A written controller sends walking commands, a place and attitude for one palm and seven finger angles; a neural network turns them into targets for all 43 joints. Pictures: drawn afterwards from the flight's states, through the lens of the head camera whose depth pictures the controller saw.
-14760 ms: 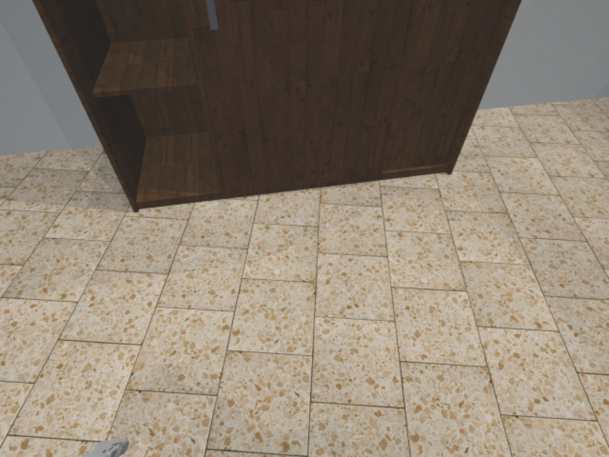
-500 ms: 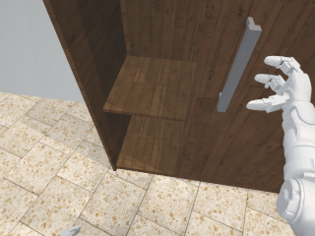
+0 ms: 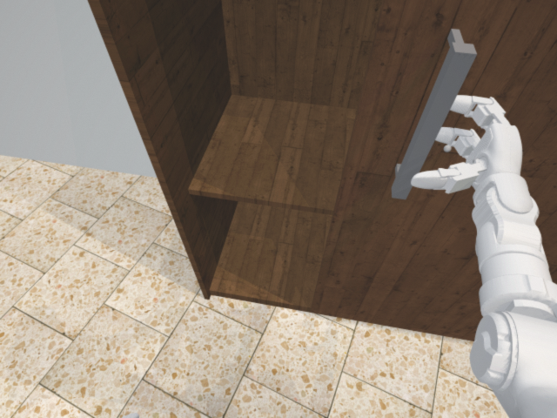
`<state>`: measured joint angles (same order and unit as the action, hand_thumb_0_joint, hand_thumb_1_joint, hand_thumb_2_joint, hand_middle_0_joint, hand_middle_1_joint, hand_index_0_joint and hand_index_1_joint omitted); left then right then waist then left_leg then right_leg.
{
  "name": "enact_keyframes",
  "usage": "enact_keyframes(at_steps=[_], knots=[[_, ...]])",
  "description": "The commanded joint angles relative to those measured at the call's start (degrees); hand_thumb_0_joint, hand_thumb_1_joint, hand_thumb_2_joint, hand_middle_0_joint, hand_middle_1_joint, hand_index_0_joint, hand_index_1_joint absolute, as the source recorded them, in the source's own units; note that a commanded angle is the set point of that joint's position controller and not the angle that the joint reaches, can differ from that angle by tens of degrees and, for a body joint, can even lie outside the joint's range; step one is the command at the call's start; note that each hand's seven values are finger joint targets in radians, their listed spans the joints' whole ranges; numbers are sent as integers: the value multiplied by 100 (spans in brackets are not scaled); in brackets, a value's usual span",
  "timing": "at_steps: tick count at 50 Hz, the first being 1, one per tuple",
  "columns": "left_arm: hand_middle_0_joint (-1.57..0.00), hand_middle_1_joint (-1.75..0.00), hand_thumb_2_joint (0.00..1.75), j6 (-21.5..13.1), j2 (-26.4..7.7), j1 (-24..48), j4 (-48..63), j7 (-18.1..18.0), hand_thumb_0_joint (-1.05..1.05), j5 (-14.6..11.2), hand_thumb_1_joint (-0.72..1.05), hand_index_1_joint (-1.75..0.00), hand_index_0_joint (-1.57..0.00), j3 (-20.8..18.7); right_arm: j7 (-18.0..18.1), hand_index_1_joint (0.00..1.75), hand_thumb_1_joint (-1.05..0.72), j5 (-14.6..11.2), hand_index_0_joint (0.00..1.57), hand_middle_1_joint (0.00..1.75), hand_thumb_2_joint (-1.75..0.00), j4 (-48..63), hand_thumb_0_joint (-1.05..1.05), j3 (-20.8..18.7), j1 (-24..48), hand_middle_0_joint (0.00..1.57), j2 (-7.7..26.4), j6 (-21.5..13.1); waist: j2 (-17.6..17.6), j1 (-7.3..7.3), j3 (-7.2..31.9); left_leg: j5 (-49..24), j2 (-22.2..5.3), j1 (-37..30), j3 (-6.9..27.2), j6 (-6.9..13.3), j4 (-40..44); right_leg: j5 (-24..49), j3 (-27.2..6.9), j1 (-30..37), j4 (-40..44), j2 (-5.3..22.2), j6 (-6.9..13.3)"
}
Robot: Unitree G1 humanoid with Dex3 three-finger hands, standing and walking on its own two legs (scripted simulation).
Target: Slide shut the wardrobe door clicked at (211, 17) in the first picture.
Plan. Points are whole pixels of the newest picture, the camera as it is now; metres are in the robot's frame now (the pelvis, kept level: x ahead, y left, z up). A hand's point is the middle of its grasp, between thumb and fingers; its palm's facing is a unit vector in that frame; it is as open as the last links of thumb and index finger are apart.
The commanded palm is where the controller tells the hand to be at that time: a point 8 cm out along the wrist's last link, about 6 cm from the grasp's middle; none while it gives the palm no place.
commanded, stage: feel for the door with the fingertips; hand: right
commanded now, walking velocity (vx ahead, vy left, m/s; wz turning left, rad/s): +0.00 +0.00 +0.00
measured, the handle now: (423, 125) +0.52 -0.13 +0.16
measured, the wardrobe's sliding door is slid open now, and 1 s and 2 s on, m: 0.38 0.38 0.38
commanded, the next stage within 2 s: slide the fingers in behind the handle in 0.24 s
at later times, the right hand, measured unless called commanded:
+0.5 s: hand (449, 143) +0.48 -0.16 +0.16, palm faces +0.05 +1.00 +0.00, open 13.7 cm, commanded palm +0.45 -0.21 +0.16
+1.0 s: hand (434, 146) +0.46 -0.14 +0.16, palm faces +0.04 +1.00 +0.00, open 13.9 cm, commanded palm +0.43 -0.19 +0.16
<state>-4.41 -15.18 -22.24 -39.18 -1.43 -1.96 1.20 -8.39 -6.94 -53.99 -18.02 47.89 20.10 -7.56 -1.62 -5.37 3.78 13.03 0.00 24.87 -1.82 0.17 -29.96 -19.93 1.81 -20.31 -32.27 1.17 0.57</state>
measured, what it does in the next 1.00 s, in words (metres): stands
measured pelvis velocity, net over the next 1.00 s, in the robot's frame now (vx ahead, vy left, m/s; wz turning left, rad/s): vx -0.01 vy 0.01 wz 0.00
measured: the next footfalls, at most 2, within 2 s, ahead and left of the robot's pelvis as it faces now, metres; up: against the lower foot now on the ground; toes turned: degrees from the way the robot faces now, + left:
none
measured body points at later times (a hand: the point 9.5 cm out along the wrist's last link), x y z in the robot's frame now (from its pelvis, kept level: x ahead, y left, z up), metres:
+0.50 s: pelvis -0.01 +0.01 +0.00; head +0.04 +0.01 +0.45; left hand +0.03 +0.27 -0.12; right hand +0.47 -0.22 +0.17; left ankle +0.02 +0.12 -0.73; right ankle -0.04 -0.11 -0.73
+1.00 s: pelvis -0.01 +0.01 +0.00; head +0.03 +0.01 +0.45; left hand +0.06 +0.26 -0.12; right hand +0.46 -0.19 +0.17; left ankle +0.02 +0.12 -0.73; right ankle -0.04 -0.11 -0.73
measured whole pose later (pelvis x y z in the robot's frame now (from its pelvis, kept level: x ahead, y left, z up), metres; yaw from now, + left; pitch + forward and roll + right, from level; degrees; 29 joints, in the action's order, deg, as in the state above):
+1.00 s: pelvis -0.01 +0.01 +0.00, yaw +0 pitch +7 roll +1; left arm -5.5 -14.5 -20.2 -38.9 -1.4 -1.8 1.5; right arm -5.1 -6.3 -53.8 -16.2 48.6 17.3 -8.7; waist -1.9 -4.5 3.5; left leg 12.7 0.1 24.6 -2.0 0.6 -30.1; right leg -19.2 1.6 -19.8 -31.8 1.2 0.2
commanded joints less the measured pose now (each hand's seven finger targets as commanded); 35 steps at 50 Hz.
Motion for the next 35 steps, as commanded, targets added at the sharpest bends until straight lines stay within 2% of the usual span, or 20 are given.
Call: enact_keyframes(at_steps=[1, 2, 3, 6, 7, 9, 10, 12, 15, 18, 19, 22, 24, 26, 27, 28, 29, 31, 33, 35], knots=[[-20, -30, 90, -199, -799, -293, 546, -50, 0, 23, 90, -30, -20, -287, 158, 120, 50, 15, 30, 120, -30, 1264, 0, -249, 2914, 30, 1458, -427, 50, 47, 1937, -1958, 101, -1381, -20, 132, 26, 2131, -142, 413, 309, -62, 87], [-20, -30, 90, -181, -815, -310, 540, -61, 0, 43, 90, -30, -20, -276, 182, 120, 50, 30, 30, 120, -30, 1295, 0, -331, 2998, 30, 1592, -450, 88, 58, 1928, -2027, 93, -1463, -4, 134, 28, 2152, -142, 365, 309, -75, 109], [-20, -30, 90, -182, -795, -283, 566, -59, 0, 31, 90, -30, -20, -276, 189, 120, 50, 58, 30, 120, -30, 1306, 0, -343, 3012, 30, 1597, -460, -91, 54, 1970, -2025, 91, -1444, 26, 128, 34, 2126, -110, 404, 309, -83, 110], [-20, -30, 90, -192, -790, -331, 519, -72, 0, 30, 90, -30, -20, -267, 173, 120, 50, 80, 30, 120, -30, 1030, 0, -254, 3105, 30, 1488, -475, 32, -6, 1844, -1948, 88, -1389, 21, 121, 65, 1952, -94, 323, 325, -89, 112], [-20, -30, 90, -171, -815, -359, 502, -88, 0, 41, 90, -30, -20, -279, 159, 120, 50, 86, 30, 120, -30, 981, 0, -425, 3059, 30, 1701, -503, 80, 17, 1889, -2037, 85, -1464, 36, 125, 55, 2017, -84, 314, 294, -84, 128], [-20, -30, 90, -187, -785, -333, 553, -83, 0, 25, 90, -30, -20, -273, 88, 120, 50, 57, 30, 120, -30, 1174, 0, -280, 3150, 30, 1548, -562, -70, 21, 2090, -2125, 88, -1516, 51, 119, 40, 2105, -75, 413, 300, -98, 115], [-20, -30, 90, -195, -773, -313, 532, -92, 0, 19, 90, -30, -20, -266, 72, 120, 50, 34, 30, 120, -30, 1042, 0, -234, 3155, 30, 1461, -558, -139, -22, 1985, -2099, 84, -1423, 52, 120, 62, 2069, -60, 426, 283, -97, 113], [-20, -30, 90, -177, -820, -404, 463, -105, 0, 30, 90, -30, -20, -258, 58, 120, 50, 39, 30, 120, -30, 723, 0, -349, 3230, 30, 1651, -563, 160, -57, 1787, -1945, 83, -1407, 32, 113, 88, 1855, -94, 224, 301, -94, 128], [-20, -30, 90, -205, -809, -418, 421, -117, 0, 12, 90, -30, -20, -251, 32, 120, 50, 80, 30, 120, -30, 486, 0, -114, 3548, 30, 1445, -574, -15, -193, 1677, -1677, 74, -1135, 60, 88, 135, 1571, -80, 205, 294, -109, 128], [-20, -30, 90, -237, -854, -514, 356, -127, 0, 22, 90, -30, -20, -251, 46, 120, 50, 121, 30, 120, -30, 252, 0, -208, 3814, 30, 1650, -626, 116, -248, 1694, -1460, 72, -1083, 83, 71, 152, 1358, -127, 79, 276, -122, 140], [-20, -30, 90, -251, -838, -501, 379, -119, 0, 24, 90, -30, -20, -245, 25, 120, 50, 118, 30, 120, -30, 245, 0, -45, 3809, 30, 1446, -634, 18, -281, 1724, -1404, 66, -1018, 78, 69, 152, 1313, -121, 115, 283, -130, 136], [-20, -30, 90, -272, -844, -574, 391, -88, 0, 57, 90, -30, -20, -268, -16, 120, 50, 99, 30, 120, -30, 381, 0, -152, 3674, 30, 1530, -740, -24, -174, 2093, -1701, 74, -1212, 70, 96, 45, 1651, -134, 238, 217, -141, 134], [-20, -30, 90, -268, -813, -508, 442, -64, 0, 41, 90, -30, -20, -266, -75, 120, 50, 67, 30, 120, -30, 553, 0, -59, 3524, 30, 1383, -785, -324, -116, 2190, -1776, 83, -1176, 59, 115, 13, 1803, -124, 378, 200, -134, 104], [-20, -30, 90, -273, -828, -484, 442, -58, 0, 29, 90, -30, -20, -270, -70, 120, 50, -4, 30, 120, -30, 528, 0, -14, 3523, 30, 1287, -769, -27, -161, 1937, -1596, 99, -1098, 34, 97, 75, 1591, -144, 255, 249, -118, 115], [-20, -30, 90, -267, -847, -481, 474, -55, 0, 41, 90, -30, -20, -278, -69, 120, 50, -43, 30, 120, -30, 569, 0, -128, 3404, 30, 1384, -761, 88, -102, 1967, -1633, 100, -1202, 31, 109, 67, 1619, -144, 231, 247, -113, 135], [-20, -30, 90, -265, -864, -468, 500, -56, 0, 37, 90, -30, -20, -284, -64, 120, 50, -39, 30, 120, -30, 678, 0, -289, 3328, 30, 1581, -760, 79, -36, 2093, -1693, 102, -1323, 49, 106, 45, 1646, -126, 225, 272, -116, 133], [-20, -30, 90, -252, -847, -418, 535, -58, 0, 23, 90, -30, -20, -277, -61, 120, 50, -24, 30, 120, -30, 706, 0, -291, 3155, 30, 1579, -731, -97, 16, 2102, -1714, 95, -1346, 63, 117, 31, 1672, -99, 215, 271, -126, 126], [-20, -30, 90, -257, -806, -369, 559, -49, 0, 10, 90, -30, -20, -262, -32, 120, 50, 15, 30, 120, -30, 793, 0, -71, 3092, 30, 1331, -680, -99, -13, 1832, -1610, 97, -1214, 13, 118, 63, 1601, -107, 191, 321, -112, 113], [-20, -30, 90, -255, -823, -336, 621, -33, 0, 18, 90, -30, -20, -283, 32, 120, 50, -2, 30, 120, -30, 1073, 0, -219, 2910, 30, 1457, -657, -40, 76, 1981, -1683, 110, -1321, 14, 126, 50, 1728, -111, 282, 327, -95, 120], [-20, -30, 90, -272, -773, -257, 679, -17, 0, 23, 90, -30, -20, -293, 77, 120, 50, -46, 30, 120, -30, 1491, 0, -122, 2832, 30, 1242, -630, -250, 115, 2196, -1871, 108, -1412, 24, 134, 34, 1944, -85, 482, 306, -100, 107]])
